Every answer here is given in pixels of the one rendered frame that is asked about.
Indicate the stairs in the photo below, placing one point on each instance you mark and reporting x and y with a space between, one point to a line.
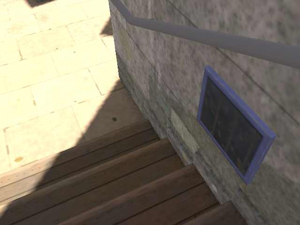
126 177

